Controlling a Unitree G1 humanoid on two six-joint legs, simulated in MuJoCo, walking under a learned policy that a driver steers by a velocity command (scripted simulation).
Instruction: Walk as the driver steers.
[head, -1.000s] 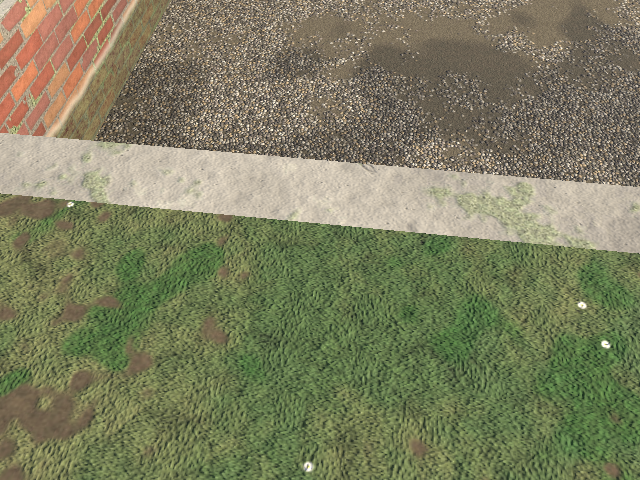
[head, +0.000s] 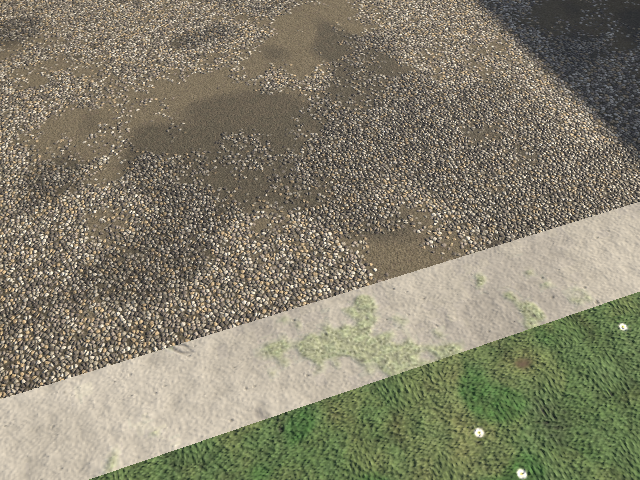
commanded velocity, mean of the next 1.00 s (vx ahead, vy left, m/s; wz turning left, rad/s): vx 0.50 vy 0.00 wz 0.46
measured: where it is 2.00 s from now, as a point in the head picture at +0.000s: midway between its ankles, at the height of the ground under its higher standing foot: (223, 432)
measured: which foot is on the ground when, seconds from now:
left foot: up 0.00-0.36, down 0.38-0.90, up 0.92-1.00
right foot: down 0.00-0.38, up 0.40-0.88, down 0.90-1.00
